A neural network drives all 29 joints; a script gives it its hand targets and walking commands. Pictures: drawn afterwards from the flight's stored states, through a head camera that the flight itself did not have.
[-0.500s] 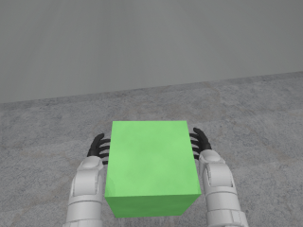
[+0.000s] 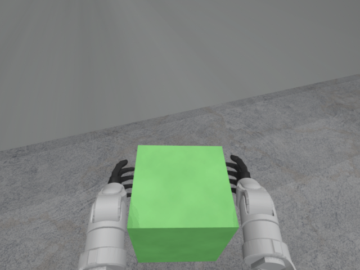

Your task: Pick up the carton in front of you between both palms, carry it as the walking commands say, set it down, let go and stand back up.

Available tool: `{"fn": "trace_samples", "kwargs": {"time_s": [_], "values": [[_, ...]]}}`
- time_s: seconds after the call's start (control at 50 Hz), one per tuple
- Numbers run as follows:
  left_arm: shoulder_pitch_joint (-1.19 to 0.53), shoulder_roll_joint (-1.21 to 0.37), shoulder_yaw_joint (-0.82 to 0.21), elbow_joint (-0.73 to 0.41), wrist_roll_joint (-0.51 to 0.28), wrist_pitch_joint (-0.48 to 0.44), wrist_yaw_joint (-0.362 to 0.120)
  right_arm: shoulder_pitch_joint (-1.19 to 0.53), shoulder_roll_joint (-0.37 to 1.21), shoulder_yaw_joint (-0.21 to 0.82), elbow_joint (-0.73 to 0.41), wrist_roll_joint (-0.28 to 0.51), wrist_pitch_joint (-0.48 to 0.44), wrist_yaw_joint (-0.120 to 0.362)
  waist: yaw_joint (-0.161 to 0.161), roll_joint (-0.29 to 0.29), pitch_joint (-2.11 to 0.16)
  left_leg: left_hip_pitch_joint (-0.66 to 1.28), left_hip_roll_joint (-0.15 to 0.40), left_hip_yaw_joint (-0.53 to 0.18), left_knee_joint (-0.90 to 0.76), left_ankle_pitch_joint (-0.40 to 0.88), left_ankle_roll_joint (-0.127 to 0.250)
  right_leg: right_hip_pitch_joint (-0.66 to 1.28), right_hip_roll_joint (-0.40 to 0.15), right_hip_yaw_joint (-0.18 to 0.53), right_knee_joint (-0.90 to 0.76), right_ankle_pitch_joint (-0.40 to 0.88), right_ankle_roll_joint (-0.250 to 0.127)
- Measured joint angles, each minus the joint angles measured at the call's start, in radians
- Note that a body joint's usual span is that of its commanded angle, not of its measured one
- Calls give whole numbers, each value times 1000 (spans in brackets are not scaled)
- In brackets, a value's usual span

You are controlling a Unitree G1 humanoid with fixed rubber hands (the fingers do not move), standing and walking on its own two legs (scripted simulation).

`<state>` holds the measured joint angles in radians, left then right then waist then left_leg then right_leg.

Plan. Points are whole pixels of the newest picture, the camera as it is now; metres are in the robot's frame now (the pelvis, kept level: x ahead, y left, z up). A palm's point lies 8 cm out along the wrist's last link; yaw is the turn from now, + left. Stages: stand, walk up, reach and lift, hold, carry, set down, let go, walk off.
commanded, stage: hold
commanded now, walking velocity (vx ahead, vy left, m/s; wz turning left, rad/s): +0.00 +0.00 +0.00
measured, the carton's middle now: (178, 206) +0.29 +0.00 -0.03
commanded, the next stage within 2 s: set down in 0.38 s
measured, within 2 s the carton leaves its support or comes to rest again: neither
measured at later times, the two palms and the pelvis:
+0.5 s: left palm (120, 184) +0.31 +0.14 +0.04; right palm (243, 179) +0.31 -0.16 +0.05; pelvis +0.01 -0.01 +0.00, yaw +0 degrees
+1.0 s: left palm (120, 211) +0.34 +0.18 -0.14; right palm (216, 204) +0.35 -0.12 -0.13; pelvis -0.02 -0.01 -0.05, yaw +0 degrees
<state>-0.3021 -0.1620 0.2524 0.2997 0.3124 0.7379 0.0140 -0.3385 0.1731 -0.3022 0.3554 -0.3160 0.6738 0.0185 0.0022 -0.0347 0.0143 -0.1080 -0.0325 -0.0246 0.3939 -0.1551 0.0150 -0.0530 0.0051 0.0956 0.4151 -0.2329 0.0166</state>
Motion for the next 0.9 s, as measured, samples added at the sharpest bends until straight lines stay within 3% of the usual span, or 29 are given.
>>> {"fn": "trace_samples", "kwargs": {"time_s": [0.22,0.44,0.56,0.76,0.9], "values": [[-10,-3,5,8,3,-1,0,-7,2,-11,2,-13,-1,6,-2,-1,-7,2,-12,7,-8,-4,14,2,-5,25,-15,1,5],[0,0,-9,-2,-7,-2,3,8,-2,6,-24,-2,8,1,-3,4,-8,5,-5,-10,-24,-4,0,3,6,20,-25,0,2],[-58,-12,67,71,33,-45,-25,-49,16,-48,30,-24,-14,-6,8,7,5,-17,3,-22,3,-16,-11,-22,19,12,11,-18,-9],[-244,29,235,252,138,-251,-110,-223,83,-207,164,-125,-202,-31,28,-5,81,-259,13,-54,161,-56,-30,-256,46,-15,164,-58,-25],[-251,66,207,254,94,-449,-99,-220,82,-168,166,-60,-411,-63,29,-10,90,-600,13,-71,284,-57,-36,-589,61,-28,277,-59,-18]]}}
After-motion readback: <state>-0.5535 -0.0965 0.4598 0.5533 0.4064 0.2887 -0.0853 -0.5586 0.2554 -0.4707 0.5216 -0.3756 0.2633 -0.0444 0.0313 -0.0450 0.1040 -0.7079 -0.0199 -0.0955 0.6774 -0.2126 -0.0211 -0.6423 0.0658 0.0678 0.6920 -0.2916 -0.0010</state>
